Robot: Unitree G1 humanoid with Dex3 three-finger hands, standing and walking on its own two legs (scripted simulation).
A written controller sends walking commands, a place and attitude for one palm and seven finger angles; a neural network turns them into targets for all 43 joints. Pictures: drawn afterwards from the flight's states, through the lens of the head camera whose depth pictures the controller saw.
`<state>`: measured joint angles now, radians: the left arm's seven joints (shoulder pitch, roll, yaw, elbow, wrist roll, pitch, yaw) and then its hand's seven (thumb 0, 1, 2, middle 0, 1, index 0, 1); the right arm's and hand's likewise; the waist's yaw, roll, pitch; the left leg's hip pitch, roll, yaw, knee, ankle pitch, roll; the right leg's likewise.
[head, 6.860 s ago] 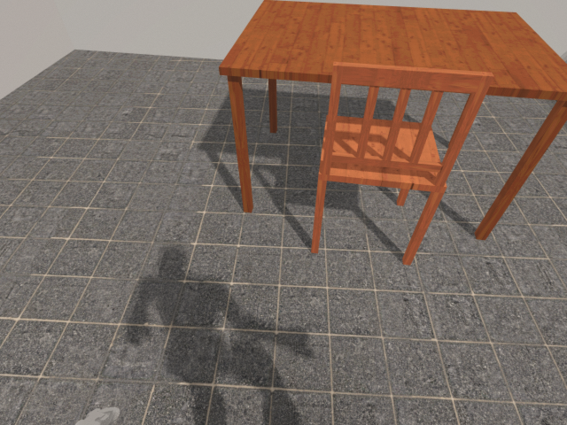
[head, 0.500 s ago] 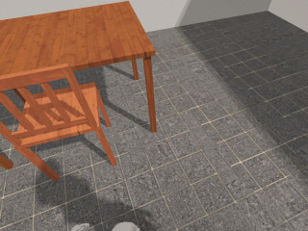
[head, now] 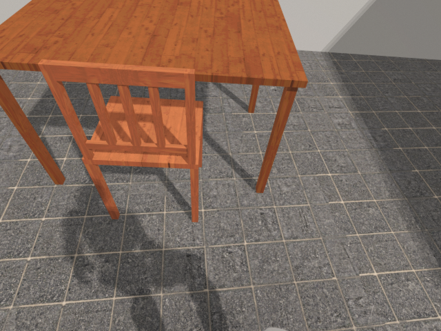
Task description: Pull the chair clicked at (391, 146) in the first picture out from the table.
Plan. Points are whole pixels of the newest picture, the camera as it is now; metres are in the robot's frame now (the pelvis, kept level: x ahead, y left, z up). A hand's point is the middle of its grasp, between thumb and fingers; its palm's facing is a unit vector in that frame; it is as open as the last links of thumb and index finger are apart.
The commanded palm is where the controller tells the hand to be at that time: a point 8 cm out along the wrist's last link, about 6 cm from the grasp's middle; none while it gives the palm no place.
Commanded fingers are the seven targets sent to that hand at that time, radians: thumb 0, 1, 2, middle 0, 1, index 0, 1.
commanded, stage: take the last steps up to it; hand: left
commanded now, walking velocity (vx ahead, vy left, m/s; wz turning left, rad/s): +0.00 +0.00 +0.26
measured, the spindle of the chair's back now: (130, 116) +0.72 +0.34 -0.10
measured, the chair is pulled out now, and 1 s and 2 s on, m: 0.00 0.00 0.00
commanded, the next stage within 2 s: come to a stop and stand still in 0.98 s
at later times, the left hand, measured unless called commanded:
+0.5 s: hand out of the picture -0.03 +0.12 -0.16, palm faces +0.20 -0.96 -0.19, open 7.4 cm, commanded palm none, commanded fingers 0.00 0.90 0.90 -0.20 -0.30 -0.20 -0.30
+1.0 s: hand (106, 282) +0.23 +0.27 -0.17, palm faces +0.17 -0.97 -0.18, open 7.4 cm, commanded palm none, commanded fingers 0.00 0.90 0.90 -0.20 -0.30 -0.20 -0.30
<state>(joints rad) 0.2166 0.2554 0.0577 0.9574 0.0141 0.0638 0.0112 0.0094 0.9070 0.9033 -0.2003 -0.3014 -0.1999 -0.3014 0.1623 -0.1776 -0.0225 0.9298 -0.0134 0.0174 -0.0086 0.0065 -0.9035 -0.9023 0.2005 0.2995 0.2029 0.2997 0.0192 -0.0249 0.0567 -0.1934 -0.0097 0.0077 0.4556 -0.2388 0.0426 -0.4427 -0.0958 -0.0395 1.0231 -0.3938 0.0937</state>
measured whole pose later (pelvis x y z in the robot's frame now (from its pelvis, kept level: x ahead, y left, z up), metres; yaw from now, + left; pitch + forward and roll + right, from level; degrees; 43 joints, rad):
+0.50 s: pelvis +0.05 -0.02 +0.01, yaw +7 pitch -1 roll +1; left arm 0.47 0.10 0.02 1.09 0.03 -0.05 0.01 0.01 0.90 0.90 -0.20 -0.30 -0.20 -0.30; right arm 0.34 -0.22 -0.09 1.07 -0.03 0.04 0.02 0.01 -0.91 -0.90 0.19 0.30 0.20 0.30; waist 0.01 0.05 -0.01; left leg -0.56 0.08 -0.01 1.04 -0.13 -0.03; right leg -0.01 -0.04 -0.15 0.28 -0.25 -0.01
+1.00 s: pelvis +0.20 +0.08 +0.00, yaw +6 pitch -1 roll +1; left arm 0.23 0.19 0.07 1.03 0.03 -0.01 0.00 0.01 0.91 0.90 -0.20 -0.30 -0.20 -0.30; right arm 0.27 -0.14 -0.04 1.05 -0.01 -0.08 -0.03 -0.02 -0.95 -0.90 0.20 0.30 0.20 0.30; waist 0.01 -0.05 0.00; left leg -0.09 -0.02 0.17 0.36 -0.25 0.06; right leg -0.55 -0.10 -0.06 1.05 -0.22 0.01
